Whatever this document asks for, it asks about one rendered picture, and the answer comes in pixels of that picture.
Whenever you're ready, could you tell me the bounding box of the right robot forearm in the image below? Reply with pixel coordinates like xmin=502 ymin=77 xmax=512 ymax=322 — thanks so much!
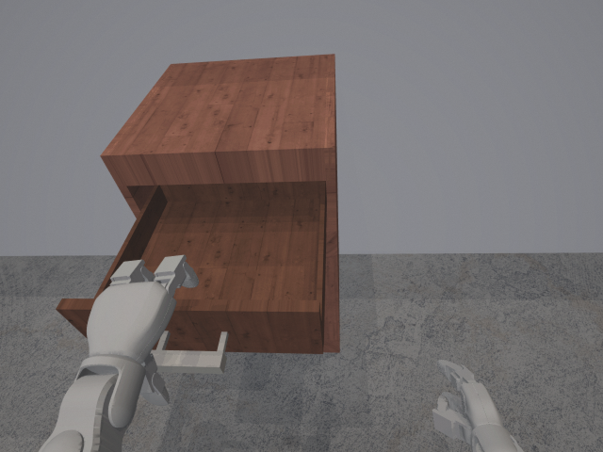
xmin=470 ymin=424 xmax=526 ymax=452

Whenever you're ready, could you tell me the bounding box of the left robot forearm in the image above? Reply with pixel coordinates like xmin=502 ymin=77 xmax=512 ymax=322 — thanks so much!
xmin=39 ymin=354 xmax=146 ymax=452

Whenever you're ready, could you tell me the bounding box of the cabinet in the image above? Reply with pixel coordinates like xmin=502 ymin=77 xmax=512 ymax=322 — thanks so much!
xmin=100 ymin=54 xmax=340 ymax=353

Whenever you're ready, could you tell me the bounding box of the robot left hand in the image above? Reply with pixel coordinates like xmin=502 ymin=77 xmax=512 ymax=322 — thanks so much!
xmin=87 ymin=255 xmax=199 ymax=406

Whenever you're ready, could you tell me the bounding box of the robot right hand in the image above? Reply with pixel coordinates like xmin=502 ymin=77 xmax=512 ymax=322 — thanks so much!
xmin=432 ymin=360 xmax=504 ymax=445

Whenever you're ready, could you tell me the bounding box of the handle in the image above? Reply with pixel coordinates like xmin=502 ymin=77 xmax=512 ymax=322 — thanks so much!
xmin=151 ymin=331 xmax=229 ymax=374

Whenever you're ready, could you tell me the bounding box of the drawer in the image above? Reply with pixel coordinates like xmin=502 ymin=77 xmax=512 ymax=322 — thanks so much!
xmin=56 ymin=181 xmax=327 ymax=354

